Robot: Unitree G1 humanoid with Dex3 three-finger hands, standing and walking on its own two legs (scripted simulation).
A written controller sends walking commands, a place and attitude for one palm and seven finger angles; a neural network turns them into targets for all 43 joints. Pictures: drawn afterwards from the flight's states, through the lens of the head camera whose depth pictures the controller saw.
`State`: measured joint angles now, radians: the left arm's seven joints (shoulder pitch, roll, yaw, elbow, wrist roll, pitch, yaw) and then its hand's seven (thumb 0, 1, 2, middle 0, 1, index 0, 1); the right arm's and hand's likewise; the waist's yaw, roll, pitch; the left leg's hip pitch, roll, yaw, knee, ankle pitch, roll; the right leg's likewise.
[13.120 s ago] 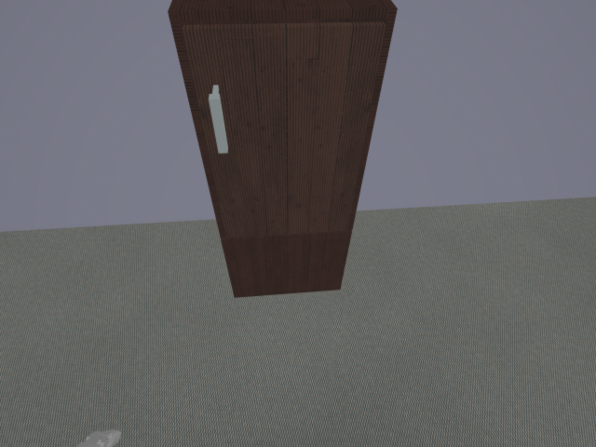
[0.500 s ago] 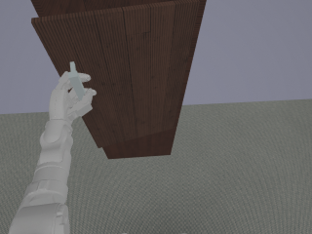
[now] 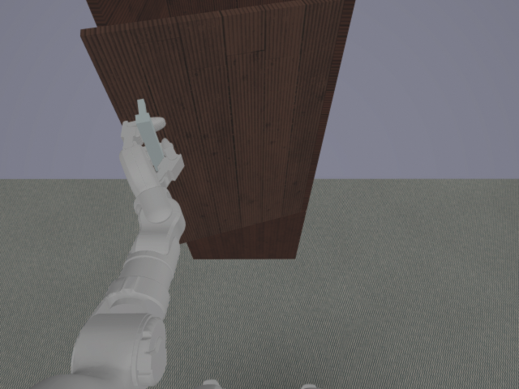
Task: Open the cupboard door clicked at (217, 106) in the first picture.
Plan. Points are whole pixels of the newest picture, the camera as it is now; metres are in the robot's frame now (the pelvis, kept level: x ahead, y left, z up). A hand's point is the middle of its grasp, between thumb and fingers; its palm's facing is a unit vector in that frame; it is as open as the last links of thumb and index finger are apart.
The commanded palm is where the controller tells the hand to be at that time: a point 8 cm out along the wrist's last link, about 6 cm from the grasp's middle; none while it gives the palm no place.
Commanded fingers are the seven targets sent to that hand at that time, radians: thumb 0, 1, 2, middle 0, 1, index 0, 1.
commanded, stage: pull the door open along its arc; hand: left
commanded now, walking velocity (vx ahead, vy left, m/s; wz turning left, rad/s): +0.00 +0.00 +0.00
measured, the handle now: (152, 139) +0.50 +0.18 +0.09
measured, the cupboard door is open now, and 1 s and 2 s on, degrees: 17 46 48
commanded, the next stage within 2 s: open thumb and fingers to let go in 0.54 s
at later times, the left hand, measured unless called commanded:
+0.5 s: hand (224, 224) +0.33 +0.05 +0.09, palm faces +0.29 -0.96 +0.03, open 6.0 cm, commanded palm +0.25 +0.08 +0.09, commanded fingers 0.00 0.90 0.90 -0.40 -1.35 -0.40 -1.35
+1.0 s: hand (232, 231) +0.32 +0.04 +0.09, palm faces +0.36 -0.93 -0.05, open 9.2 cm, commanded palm +0.27 +0.07 +0.09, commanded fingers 0.00 -0.43 0.33 -0.31 -1.21 -0.31 -1.21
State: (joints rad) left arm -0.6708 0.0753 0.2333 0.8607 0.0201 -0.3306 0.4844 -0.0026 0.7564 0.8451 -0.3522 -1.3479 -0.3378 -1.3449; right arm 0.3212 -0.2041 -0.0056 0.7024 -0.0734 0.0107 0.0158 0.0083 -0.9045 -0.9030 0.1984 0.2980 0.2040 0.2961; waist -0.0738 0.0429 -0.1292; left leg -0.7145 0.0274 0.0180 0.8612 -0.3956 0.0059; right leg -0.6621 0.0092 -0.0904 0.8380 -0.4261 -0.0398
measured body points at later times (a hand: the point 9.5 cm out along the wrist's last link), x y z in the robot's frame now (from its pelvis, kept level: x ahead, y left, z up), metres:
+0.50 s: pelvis +0.02 +0.00 +0.01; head +0.04 -0.02 +0.46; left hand +0.31 +0.10 +0.09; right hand +0.17 -0.23 -0.09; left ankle +0.01 +0.11 -0.70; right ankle -0.01 -0.09 -0.70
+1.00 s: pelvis +0.01 -0.03 +0.01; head +0.03 -0.06 +0.46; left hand +0.30 +0.09 +0.09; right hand +0.18 -0.23 -0.10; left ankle +0.01 +0.11 -0.70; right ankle -0.01 -0.09 -0.70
